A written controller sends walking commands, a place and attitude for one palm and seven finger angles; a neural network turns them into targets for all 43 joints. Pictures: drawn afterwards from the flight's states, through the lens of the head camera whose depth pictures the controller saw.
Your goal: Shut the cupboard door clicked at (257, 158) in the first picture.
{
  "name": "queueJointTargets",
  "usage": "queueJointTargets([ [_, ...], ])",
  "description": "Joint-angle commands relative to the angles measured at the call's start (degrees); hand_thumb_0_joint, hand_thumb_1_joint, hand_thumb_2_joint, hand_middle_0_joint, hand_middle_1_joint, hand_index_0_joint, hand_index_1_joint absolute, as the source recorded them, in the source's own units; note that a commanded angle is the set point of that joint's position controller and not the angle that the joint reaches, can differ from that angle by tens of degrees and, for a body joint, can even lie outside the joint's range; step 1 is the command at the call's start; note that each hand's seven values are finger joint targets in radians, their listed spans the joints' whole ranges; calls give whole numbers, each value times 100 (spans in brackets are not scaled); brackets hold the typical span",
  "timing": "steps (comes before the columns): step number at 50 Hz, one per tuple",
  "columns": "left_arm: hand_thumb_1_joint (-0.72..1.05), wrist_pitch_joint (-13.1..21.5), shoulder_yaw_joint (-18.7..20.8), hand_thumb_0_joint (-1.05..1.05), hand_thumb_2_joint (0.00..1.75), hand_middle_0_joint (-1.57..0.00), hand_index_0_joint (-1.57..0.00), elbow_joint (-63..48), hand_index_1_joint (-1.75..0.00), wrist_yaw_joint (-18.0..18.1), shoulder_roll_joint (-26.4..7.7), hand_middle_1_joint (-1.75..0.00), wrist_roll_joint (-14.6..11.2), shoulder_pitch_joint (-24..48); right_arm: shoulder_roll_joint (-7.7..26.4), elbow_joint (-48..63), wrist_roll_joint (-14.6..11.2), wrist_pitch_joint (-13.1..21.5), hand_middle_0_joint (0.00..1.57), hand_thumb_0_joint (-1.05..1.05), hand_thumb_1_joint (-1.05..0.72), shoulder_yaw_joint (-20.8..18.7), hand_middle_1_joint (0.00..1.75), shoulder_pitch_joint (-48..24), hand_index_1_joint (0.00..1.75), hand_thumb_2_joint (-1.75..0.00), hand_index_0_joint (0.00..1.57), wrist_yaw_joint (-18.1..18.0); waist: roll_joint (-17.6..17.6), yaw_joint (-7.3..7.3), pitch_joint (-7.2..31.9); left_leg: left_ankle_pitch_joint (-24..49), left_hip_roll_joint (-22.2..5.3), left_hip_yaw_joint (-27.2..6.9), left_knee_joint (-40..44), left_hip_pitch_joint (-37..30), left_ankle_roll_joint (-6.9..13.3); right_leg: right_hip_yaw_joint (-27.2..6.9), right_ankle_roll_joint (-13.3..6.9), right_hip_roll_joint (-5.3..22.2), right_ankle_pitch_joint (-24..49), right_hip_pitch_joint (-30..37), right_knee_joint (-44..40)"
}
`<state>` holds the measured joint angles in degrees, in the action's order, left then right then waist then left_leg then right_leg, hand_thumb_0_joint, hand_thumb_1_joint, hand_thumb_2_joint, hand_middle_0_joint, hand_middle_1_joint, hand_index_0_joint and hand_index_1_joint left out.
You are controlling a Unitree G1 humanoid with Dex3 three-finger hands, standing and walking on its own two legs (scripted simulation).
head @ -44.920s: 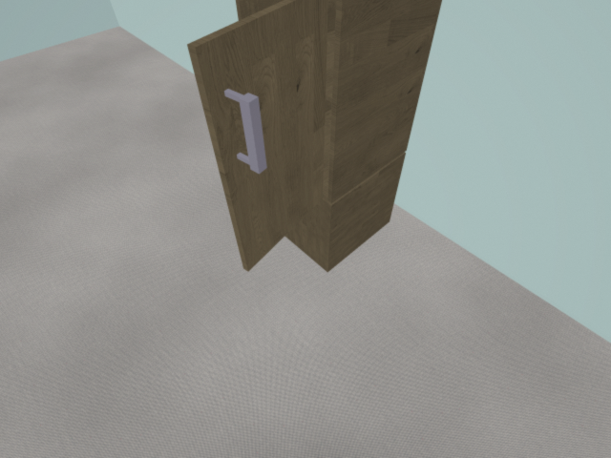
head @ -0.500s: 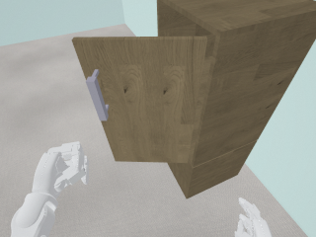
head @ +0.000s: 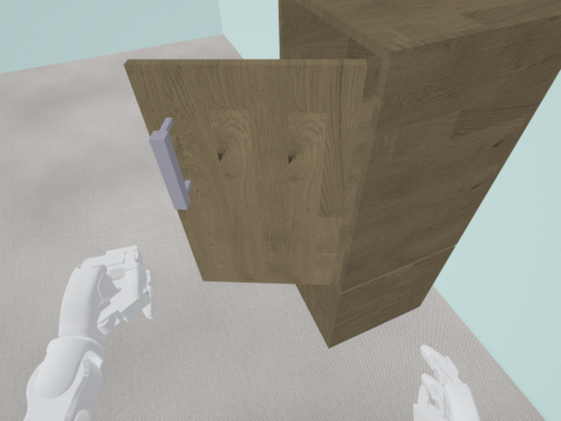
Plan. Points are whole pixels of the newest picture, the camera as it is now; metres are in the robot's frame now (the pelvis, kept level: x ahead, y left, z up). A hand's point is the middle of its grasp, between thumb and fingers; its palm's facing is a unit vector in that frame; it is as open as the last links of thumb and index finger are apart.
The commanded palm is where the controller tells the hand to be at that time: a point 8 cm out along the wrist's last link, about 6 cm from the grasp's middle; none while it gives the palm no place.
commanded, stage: bring the fist close to the handle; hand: left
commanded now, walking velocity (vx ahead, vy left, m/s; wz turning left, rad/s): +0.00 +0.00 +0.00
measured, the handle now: (175, 165) +0.48 +0.23 +0.11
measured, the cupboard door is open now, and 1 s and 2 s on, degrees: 64 64 58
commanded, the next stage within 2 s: push the door shut along its arc in 1.24 s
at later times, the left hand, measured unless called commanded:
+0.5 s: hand (164, 238) +0.33 +0.20 +0.11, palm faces +0.03 -1.00 -0.03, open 3.1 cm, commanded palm +0.30 +0.25 +0.11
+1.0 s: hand (180, 209) +0.38 +0.19 +0.11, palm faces +0.07 -1.00 -0.03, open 3.1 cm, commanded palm +0.35 +0.23 +0.11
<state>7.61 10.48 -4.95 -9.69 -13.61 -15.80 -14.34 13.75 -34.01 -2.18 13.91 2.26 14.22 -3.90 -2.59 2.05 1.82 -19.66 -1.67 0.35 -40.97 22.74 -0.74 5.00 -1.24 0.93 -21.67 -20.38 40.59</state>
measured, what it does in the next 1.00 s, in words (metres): stands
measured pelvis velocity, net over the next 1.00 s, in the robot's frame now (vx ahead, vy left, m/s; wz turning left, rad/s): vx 0.01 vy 0.01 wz -0.04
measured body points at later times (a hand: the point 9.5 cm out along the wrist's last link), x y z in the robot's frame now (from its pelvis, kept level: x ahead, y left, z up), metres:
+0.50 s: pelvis +0.01 +0.01 +0.00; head +0.02 +0.00 +0.45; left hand +0.32 +0.25 +0.11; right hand +0.16 -0.23 -0.09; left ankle +0.02 +0.13 -0.72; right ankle +0.00 -0.10 -0.72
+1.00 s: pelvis +0.01 +0.01 +0.00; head +0.03 -0.01 +0.45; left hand +0.37 +0.24 +0.11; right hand +0.12 -0.25 -0.10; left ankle +0.02 +0.13 -0.72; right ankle +0.00 -0.10 -0.72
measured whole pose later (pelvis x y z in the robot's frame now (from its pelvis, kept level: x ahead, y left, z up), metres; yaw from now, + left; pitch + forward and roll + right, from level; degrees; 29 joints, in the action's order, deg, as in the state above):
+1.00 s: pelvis +0.01 +0.01 +0.00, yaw -2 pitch +4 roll +0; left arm 10.1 13.9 26.9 -7.2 -15.1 -11.6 17.2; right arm 14.5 -36.9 -2.1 6.0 0.8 16.4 -2.8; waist -1.8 -0.8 2.5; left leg -18.8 -1.9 2.9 -38.3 23.8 -0.1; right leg 2.4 -0.7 0.6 -20.0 -22.8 38.5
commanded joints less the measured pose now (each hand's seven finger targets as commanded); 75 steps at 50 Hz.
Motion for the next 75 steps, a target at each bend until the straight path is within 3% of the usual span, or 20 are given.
queueJointTargets([
  [1, 90, 607, 339, 0, 90, -130, -130, -926, -150, -25, -799, -150, -42, 1860, 681, 717, -46, 369, 20, 0, -90, -222, 30, -429, 30, -90, 20, -72, 73, -237, 647, 613, 218, -78, 554, -356, 199, -359, 106, -65, 727, -128, -828],
  [6, 90, 139, 294, 0, 90, -130, -130, -141, -150, -311, -902, -150, -24, 2226, 751, 700, -95, 265, 20, 0, -90, -237, 30, -425, 30, -90, 20, -135, 136, -185, 803, 693, 228, -54, 603, -291, 211, -425, 114, -15, 862, 54, -895],
  [9, 90, -9, 753, 0, 90, -130, -130, 100, -150, -219, -1225, -150, -118, 2366, 768, 730, -71, 195, 20, 0, -90, -243, 30, -459, 30, -90, 20, -150, 467, -51, 969, 843, 212, -66, 639, -266, 204, -423, 123, -19, 984, 260, -902],
  [11, 90, 86, 888, 0, 90, -130, -130, -33, -150, -111, -1266, -150, -120, 2668, 727, 761, -61, 157, 20, 0, -90, -252, 30, -497, 30, -90, 20, -133, 411, -18, 1244, 1075, 219, -39, 657, -401, 194, -382, 114, -23, 1300, 396, -803],
  [12, 90, 164, 794, 0, 90, -130, -130, -124, -150, -62, -1142, -150, -106, 2837, 701, 768, -51, 155, 20, 0, -90, -235, 30, -527, 30, -90, 20, -113, 106, -5, 1285, 1199, 222, -28, 682, -515, 179, -324, 82, -44, 1471, 372, -725],
  [14, 90, 331, 920, 0, 90, -130, -130, -29, -150, 54, -1288, -150, -61, 2918, 716, 714, -16, 157, 20, 0, -90, -251, 30, -476, 30, -90, 20, -78, 278, -18, 1289, 1364, 179, -42, 651, -526, 184, -305, 84, -63, 1660, 390, -673],
  [18, 90, 447, 451, 0, 90, -130, -130, 176, -150, 26, -920, -150, 114, 3143, 724, 628, -36, 112, 20, 0, -90, -287, 30, -364, 30, -90, 20, -18, -203, -140, 1285, 1511, 169, -7, 656, -703, 150, -222, 42, -99, 1834, 193, -585],
  [19, 90, 392, 414, 0, 90, -130, -130, 394, -150, 4, -920, -150, 142, 3102, 753, 611, -30, 90, 20, 0, -90, -304, 30, -325, 30, -90, 20, -18, 112, -190, 1209, 1497, 150, -21, 630, -636, 181, -229, 62, -104, 1828, 178, -617],
  [22, 90, 221, 217, 0, 90, -130, -130, 572, -150, -80, -735, -150, 127, 3297, 782, 621, -71, 34, 20, 0, -90, -327, 30, -302, 30, -90, 20, -28, 146, -225, 1158, 1407, 157, -32, 685, -654, 177, -200, 66, -105, 1798, 117, -662],
  [24, 90, 116, 484, 0, 90, -130, -130, 887, -150, -47, -1042, -150, 110, 3485, 846, 558, -68, -44, 20, 0, -90, -323, 30, -261, 30, -90, 20, -63, 433, -238, 1054, 1215, 151, -54, 699, -514, 189, -229, 80, -105, 1578, 111, -751],
  [31, 90, 487, 390, 0, 90, -130, -130, 616, -150, 274, -1027, -150, 286, 4803, 744, 510, -17, -126, 20, 0, -90, -299, 30, -304, 30, -90, 20, -58, -155, -277, 1699, 1580, 122, -91, 666, -962, 152, -220, 20, -117, 1782, 140, -571],
  [39, 90, 196, 556, 0, 90, -130, -130, 2289, -150, 200, -1169, -150, 351, 4811, 854, 385, -49, -397, 20, 0, -90, -345, 30, -94, 30, -90, 20, -11, 394, -284, 1354, 1370, 145, -36, 681, -527, 163, -246, 44, -98, 1803, 135, -694],
  [46, 90, 662, 845, 0, 90, -130, -130, 1755, -150, 255, -1430, -150, 315, 5144, 794, 525, -13, -501, 20, 0, -90, -382, 30, -85, 30, -90, 20, 34, 190, -168, 1996, 1880, 152, 66, 610, -749, 184, -333, 30, -111, 2426, 532, -568],
  [53, 90, 708, 583, 0, 90, -130, -130, 2222, -150, 127, -1230, -150, 308, 5195, 837, 429, -67, -572, 20, 0, -90, -391, 30, -75, 30, -90, 20, 30, 219, -350, 1262, 1151, 174, 84, 705, -464, 206, -359, 67, -125, 1773, 105, -772],
  [57, 90, 619, 712, 0, 90, -130, -130, 2344, -150, 75, -1444, -150, 266, 5572, 852, 423, -78, -622, 20, 0, -90, -379, 30, -113, 30, -90, 20, -40, 242, -362, 1340, 873, 195, 75, 730, -423, 224, -440, 77, -94, 1437, 139, -884],
  [61, 90, 826, 742, 0, 90, -130, -130, 2084, -150, 69, -1496, -150, 251, 5644, 819, 441, -52, -590, 20, 0, -90, -387, 30, -96, 30, -90, 20, -54, -38, -299, 1830, 1211, 193, 62, 654, -658, 221, -438, 45, -112, 1814, 335, -748],
  [67, 90, 750, 553, 0, 90, -130, -130, 2915, -150, -11, -1262, -150, 235, 5657, 862, 370, -88, -625, 20, 0, -90, -366, 30, -55, 30, -90, 20, -33, 403, -432, 1221, 776, 187, 44, 698, -322, 222, -404, 90, -115, 1396, -33, -848],
  [69, 90, 658, 805, 0, 90, -130, -130, 3197, -150, -65, -1632, -150, 264, 5653, 934, 371, -84, -676, 20, 0, -90, -372, 30, -3, 30, -90, 20, -53, 470, -399, 1212, 706, 196, 54, 669, -196, 236, -470, 103, -89, 1295, 19, -876],
  [71, 90, 674, 740, 0, 90, -130, -130, 3227, -150, -136, -1737, -150, 323, 6343, 913, 361, -92, -720, 20, 0, -90, -342, 30, -9, 30, -90, 20, -76, 371, -505, 1233, 631, 200, 27, 668, -196, 238, -493, 95, -67, 1205, -60, -865],
  [75, 90, 993, 658, 0, 90, -130, -130, 2919, -150, -248, -1800, -150, 324, 7114, 883, 356, -61, -698, 20, 0, -90, -359, 30, 60, 30, -90, 20, -100, -163, -533, 1859, 988, 191, -32, 531, -586, 231, -467, 28, -123, 1556, -16, -670],
])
